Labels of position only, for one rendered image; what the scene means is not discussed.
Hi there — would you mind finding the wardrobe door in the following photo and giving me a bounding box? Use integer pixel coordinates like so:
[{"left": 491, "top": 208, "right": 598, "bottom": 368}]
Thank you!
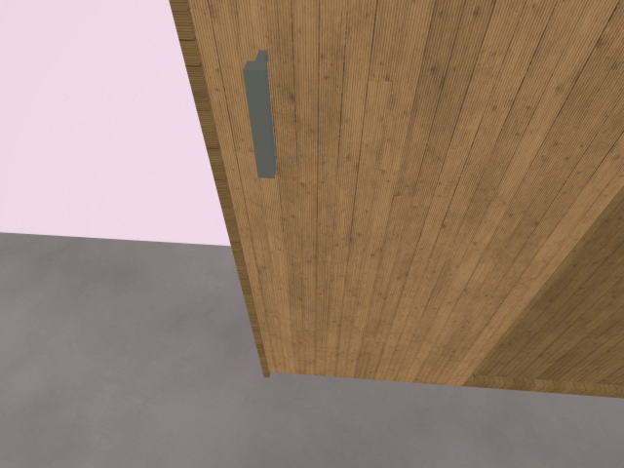
[
  {"left": 188, "top": 0, "right": 624, "bottom": 386},
  {"left": 471, "top": 185, "right": 624, "bottom": 386}
]

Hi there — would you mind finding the handle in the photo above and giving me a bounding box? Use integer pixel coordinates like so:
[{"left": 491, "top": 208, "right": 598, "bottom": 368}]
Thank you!
[{"left": 243, "top": 50, "right": 277, "bottom": 178}]

